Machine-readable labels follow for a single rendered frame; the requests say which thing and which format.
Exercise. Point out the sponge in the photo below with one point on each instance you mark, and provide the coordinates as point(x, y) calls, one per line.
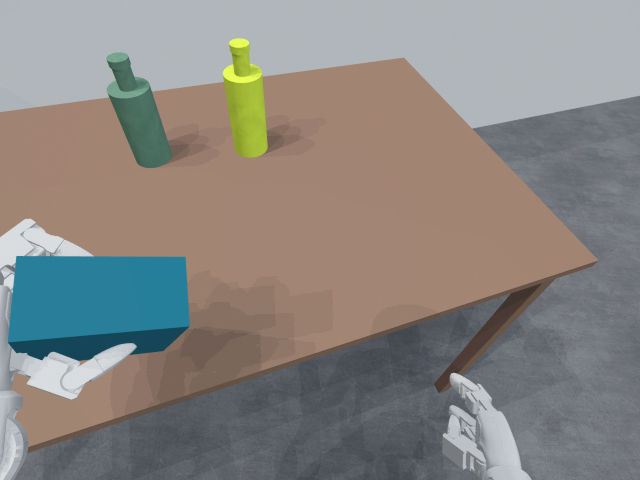
point(80, 306)

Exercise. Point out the right robot hand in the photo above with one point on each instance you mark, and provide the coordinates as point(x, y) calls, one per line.
point(487, 441)

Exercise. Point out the table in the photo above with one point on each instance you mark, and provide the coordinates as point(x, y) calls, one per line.
point(375, 208)

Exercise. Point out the robot left forearm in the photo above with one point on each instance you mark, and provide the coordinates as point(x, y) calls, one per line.
point(13, 437)

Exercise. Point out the left robot hand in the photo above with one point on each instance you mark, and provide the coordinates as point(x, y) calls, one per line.
point(56, 374)

